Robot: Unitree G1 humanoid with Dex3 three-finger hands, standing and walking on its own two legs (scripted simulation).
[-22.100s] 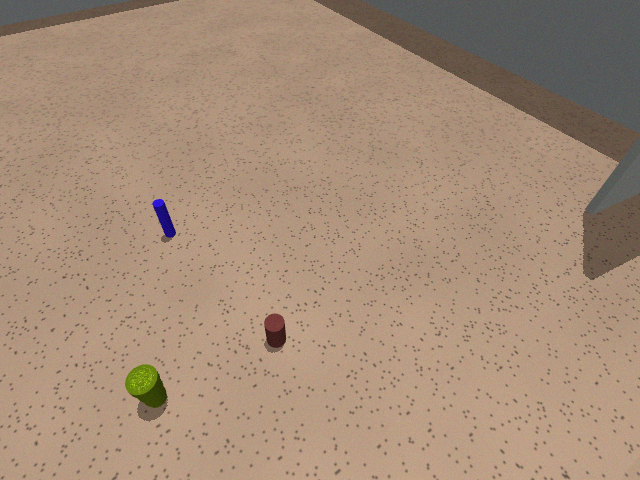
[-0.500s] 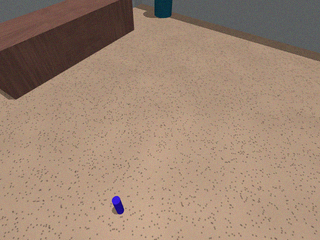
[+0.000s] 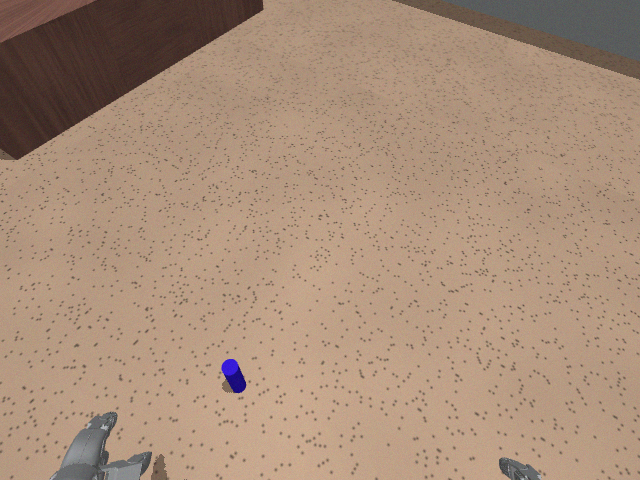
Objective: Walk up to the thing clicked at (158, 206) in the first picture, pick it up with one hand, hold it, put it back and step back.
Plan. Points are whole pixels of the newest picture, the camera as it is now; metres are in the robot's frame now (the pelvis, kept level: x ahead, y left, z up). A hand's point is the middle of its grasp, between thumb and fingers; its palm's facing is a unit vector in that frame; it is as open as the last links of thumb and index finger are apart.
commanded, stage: go down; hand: left
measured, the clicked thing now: (234, 376) +0.43 +0.23 -0.68
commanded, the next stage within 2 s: none
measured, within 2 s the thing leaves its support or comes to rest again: neither
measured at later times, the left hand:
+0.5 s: hand (125, 462) +0.16 +0.27 -0.17, palm faces +0.05 -0.94 -0.34, open 17.0 cm
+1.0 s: hand (117, 473) +0.15 +0.28 -0.19, palm faces +0.08 -0.94 -0.32, open 17.1 cm
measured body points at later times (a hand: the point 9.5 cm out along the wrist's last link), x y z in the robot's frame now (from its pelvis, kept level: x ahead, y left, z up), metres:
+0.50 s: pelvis +0.01 +0.01 -0.05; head +0.08 +0.02 +0.40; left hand +0.16 +0.32 -0.14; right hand +0.16 -0.25 -0.14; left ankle +0.01 +0.13 -0.74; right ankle -0.01 -0.13 -0.74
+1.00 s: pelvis +0.00 +0.01 -0.09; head +0.09 +0.03 +0.35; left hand +0.15 +0.33 -0.17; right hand +0.17 -0.24 -0.17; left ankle +0.01 +0.13 -0.74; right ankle -0.01 -0.13 -0.74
